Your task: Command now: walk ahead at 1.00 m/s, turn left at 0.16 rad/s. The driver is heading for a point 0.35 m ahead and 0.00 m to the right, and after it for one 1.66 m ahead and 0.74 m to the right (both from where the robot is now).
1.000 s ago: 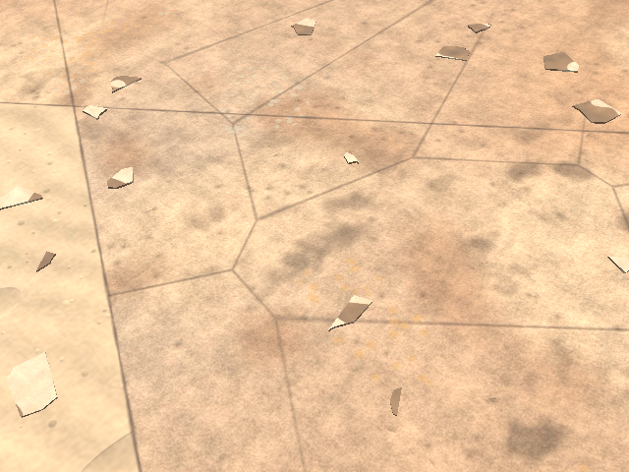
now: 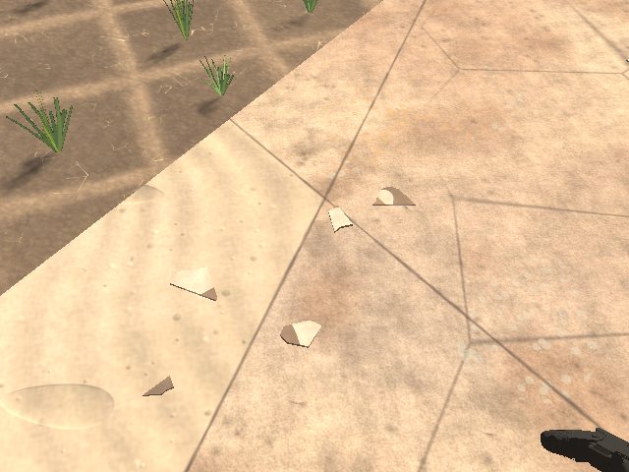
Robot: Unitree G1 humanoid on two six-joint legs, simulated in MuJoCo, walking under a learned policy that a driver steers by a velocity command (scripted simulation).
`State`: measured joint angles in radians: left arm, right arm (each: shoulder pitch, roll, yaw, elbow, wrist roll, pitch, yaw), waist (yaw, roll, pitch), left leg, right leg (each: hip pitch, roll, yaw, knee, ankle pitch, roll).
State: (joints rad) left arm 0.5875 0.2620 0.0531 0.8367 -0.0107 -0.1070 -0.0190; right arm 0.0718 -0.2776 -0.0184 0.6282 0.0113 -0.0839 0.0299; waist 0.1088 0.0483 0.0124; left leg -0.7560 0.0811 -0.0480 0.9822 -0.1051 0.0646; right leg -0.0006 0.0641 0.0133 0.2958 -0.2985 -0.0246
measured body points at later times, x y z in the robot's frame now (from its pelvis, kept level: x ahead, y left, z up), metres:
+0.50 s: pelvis +0.46 +0.02 -0.01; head +0.46 +0.00 +0.44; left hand +0.69 +0.25 -0.08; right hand +0.39 -0.26 -0.14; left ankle +0.37 +0.14 -0.74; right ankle +0.61 -0.15 -0.65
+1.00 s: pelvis +0.88 -0.12 +0.00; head +0.89 -0.15 +0.45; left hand +1.06 +0.09 -0.11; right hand +0.98 -0.47 -0.03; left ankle +1.18 -0.10 -0.68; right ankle +0.76 -0.13 -0.74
